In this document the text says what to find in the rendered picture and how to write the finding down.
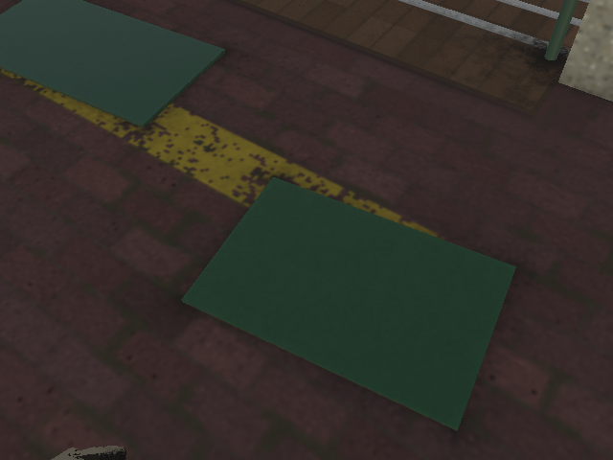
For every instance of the stairs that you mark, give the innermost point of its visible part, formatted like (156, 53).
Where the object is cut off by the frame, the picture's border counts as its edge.
(536, 18)

